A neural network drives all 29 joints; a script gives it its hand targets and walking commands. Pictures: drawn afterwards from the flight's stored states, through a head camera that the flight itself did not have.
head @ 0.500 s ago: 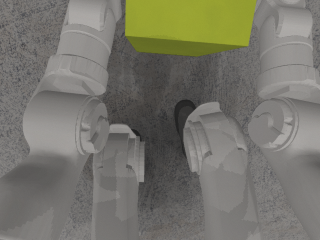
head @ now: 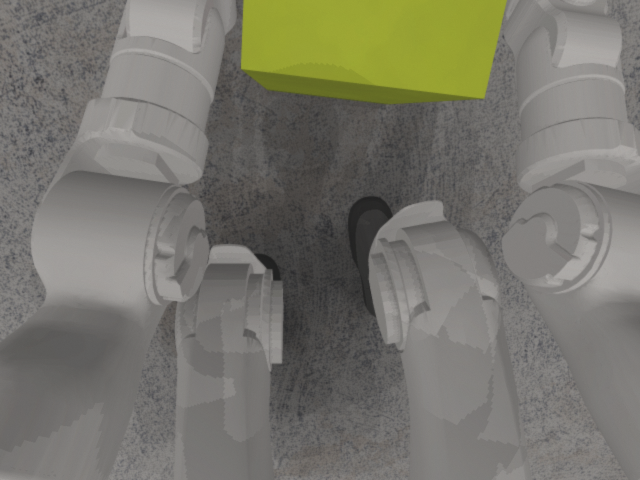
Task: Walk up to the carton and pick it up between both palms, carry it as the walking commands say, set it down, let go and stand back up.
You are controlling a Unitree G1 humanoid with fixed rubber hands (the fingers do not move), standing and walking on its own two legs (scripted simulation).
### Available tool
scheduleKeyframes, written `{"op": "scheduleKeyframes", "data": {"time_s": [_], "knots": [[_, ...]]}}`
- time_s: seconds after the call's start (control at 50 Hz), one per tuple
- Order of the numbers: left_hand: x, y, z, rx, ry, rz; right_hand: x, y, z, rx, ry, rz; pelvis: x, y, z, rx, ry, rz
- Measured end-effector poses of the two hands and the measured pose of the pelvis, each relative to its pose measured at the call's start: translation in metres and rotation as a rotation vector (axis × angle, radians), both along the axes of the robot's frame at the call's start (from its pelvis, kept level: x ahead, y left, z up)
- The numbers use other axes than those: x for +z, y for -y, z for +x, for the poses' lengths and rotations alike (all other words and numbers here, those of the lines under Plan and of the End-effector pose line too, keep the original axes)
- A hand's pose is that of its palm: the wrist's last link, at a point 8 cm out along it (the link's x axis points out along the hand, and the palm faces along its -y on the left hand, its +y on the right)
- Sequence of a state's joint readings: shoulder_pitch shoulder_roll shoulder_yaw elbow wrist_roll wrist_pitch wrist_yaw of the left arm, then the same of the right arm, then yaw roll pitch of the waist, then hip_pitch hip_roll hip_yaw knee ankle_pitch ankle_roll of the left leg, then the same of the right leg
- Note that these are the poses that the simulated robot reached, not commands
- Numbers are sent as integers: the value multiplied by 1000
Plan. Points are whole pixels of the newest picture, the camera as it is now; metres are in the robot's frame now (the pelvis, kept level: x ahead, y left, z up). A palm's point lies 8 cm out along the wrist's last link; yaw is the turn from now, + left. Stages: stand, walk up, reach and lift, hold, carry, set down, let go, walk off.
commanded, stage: set down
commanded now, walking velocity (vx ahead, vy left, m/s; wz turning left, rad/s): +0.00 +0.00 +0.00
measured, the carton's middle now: out of the picture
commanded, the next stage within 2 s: let go in 1.68 s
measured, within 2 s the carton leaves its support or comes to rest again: neither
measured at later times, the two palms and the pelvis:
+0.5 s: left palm out of the picture +0.59 +0.00 -0.14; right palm out of the picture +0.51 -0.32 -0.14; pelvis +0.00 -0.02 +0.01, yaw -1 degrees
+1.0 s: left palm out of the picture +0.60 +0.00 +0.01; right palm out of the picture +0.52 -0.32 +0.01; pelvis +0.01 -0.02 +0.13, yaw -1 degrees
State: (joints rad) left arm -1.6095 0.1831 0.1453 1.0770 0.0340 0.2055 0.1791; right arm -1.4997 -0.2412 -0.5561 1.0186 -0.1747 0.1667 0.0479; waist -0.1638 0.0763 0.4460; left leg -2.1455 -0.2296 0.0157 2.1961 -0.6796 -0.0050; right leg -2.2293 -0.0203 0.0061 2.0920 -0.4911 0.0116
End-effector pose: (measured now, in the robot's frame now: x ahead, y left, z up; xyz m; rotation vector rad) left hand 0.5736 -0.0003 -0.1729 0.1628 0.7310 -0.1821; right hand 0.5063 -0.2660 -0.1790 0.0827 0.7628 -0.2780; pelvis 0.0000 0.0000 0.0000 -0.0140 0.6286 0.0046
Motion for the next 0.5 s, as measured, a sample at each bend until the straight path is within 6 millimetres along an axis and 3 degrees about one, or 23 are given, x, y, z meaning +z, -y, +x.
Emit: {"op": "scheduleKeyframes", "data": {"time_s": [0.08, 0.24, 0.34, 0.5], "knots": [[2, 0, 3, -18, 25, 0, -4, 4, 2, -22, 1, -20, 1, 2, -1, -3, 10, 1], [2, 2, 10, -18, 38, -5, 1, 38, -3, -94, 14, -55, 3, 9, -1, -16, 9, 3], [5, 1, 11, -10, 41, -4, 8, 49, -2, -99, 29, -54, 4, 13, -2, -27, 16, 12], [36, -1, 18, 5, 97, 14, 35, 50, 7, -94, 94, -51, 8, 17, -4, -45, 33, 32]]}}
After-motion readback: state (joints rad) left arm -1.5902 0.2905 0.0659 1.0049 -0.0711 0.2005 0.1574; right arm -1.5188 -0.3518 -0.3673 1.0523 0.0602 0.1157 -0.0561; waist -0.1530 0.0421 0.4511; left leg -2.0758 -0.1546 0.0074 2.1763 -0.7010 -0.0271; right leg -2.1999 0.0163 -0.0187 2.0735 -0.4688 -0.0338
